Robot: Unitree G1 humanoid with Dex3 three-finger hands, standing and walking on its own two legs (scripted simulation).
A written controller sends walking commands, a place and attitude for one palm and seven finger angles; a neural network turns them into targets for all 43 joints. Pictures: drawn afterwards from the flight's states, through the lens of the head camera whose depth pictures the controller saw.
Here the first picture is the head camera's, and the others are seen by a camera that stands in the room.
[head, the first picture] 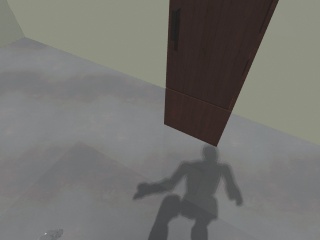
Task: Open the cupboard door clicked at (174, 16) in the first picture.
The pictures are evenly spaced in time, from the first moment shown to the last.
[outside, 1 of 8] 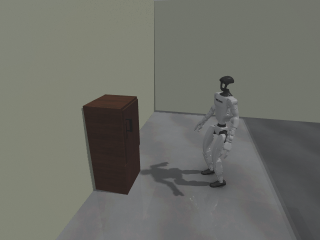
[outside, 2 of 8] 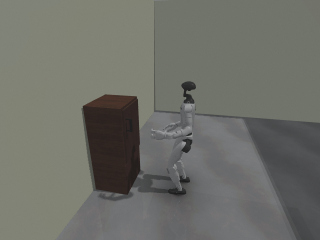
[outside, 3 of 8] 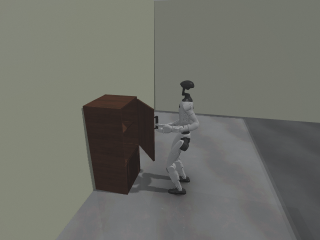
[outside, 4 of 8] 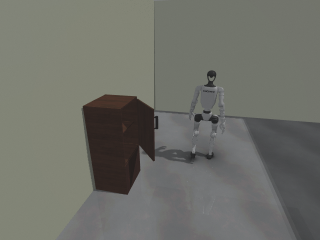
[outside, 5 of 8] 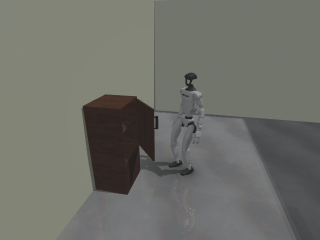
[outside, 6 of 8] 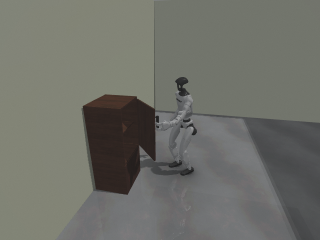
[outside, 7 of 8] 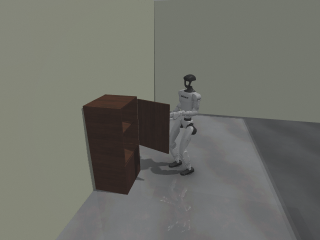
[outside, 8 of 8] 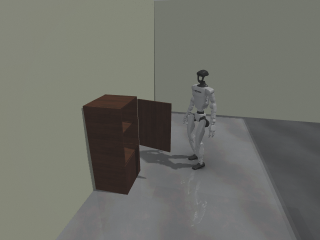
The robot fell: no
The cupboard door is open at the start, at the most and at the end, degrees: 0 82 78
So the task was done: yes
